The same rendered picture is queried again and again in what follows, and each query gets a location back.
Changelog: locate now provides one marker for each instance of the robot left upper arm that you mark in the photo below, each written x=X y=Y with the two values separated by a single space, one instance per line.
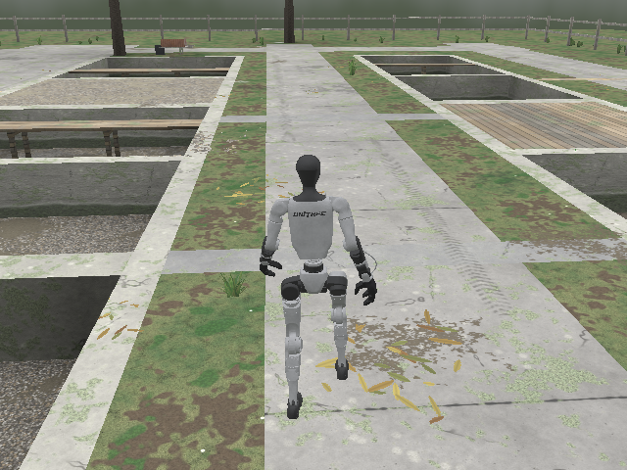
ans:
x=279 y=208

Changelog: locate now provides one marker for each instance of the robot right hand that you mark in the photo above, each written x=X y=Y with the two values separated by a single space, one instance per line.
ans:
x=370 y=292

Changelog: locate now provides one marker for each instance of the robot left hand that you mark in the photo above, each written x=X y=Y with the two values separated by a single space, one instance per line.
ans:
x=265 y=271

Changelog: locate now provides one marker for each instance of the robot right upper arm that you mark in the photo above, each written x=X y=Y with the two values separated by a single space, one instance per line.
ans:
x=346 y=221

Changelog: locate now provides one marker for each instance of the robot head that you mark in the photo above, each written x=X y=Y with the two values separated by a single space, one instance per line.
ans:
x=308 y=168

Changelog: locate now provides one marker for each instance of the right robot forearm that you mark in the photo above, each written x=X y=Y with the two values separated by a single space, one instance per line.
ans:
x=360 y=262

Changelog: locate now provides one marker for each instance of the left robot forearm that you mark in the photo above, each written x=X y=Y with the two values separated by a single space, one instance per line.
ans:
x=266 y=255

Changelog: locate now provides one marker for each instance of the robot torso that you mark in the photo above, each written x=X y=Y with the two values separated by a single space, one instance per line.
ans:
x=311 y=229

